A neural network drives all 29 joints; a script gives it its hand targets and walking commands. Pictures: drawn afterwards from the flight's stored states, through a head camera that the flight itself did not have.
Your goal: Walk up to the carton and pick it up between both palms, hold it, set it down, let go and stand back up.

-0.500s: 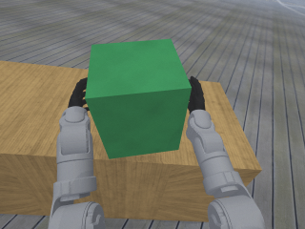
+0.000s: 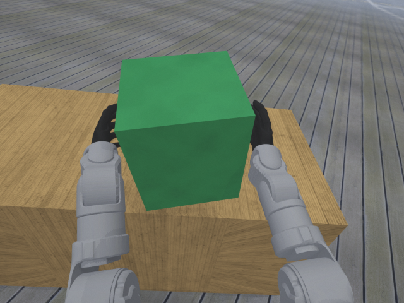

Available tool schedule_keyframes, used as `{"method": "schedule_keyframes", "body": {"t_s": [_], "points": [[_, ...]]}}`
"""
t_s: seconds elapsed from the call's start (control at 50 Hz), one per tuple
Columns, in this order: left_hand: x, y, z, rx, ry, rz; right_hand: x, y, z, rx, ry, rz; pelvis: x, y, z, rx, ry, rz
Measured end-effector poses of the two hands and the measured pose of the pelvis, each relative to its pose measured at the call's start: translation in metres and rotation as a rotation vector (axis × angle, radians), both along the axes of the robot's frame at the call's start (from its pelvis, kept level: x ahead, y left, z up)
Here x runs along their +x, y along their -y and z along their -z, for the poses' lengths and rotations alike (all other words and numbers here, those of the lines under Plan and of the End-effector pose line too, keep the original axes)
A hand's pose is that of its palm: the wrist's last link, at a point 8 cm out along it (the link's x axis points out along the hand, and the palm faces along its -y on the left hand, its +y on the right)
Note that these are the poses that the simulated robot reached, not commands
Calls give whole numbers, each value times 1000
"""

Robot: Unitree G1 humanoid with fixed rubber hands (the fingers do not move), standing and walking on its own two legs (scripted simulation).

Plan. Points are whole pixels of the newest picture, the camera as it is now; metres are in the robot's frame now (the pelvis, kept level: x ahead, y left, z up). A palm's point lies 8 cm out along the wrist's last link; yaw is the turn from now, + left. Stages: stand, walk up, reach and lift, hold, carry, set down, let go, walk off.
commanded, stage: hold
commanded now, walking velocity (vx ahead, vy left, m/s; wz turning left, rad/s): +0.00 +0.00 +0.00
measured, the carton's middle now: (185, 134) +0.42 +0.01 +0.15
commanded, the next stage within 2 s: set down in 0.30 s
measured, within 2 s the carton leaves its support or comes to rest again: neither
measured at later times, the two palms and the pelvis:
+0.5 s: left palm (102, 143) +0.36 +0.16 +0.18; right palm (260, 141) +0.36 -0.13 +0.18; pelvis +0.00 +0.00 +0.00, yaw +0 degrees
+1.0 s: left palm (118, 159) +0.39 +0.15 +0.10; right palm (255, 145) +0.39 -0.15 +0.15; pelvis +0.03 -0.01 +0.00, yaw +0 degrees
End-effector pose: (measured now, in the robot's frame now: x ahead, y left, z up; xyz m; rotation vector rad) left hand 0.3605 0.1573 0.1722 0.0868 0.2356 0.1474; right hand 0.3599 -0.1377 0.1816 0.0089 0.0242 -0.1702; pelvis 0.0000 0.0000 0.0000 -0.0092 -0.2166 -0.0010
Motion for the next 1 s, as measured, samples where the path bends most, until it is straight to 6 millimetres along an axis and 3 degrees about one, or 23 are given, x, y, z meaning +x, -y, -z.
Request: {"method": "schedule_keyframes", "body": {"t_s": [0.6, 0.8, 0.9, 1.0], "points": [[3, -3, -4, 9, 32, -1, 2, -4, -4, 25, 56, 11, 2, -3, 0, 1, -13, 2], [15, 1, 34, -4, -15, 43, 16, -2, 3, -17, 128, -7, 12, -1, -1, 6, -29, 2], [23, 5, 58, -17, -43, 48, 25, 1, 20, -40, 109, -13, 21, 2, -1, 7, -53, 2], [33, 11, 70, -13, -51, 56, 32, 8, 36, -17, 95, 1, 31, 5, -2, 7, -76, 0]]}}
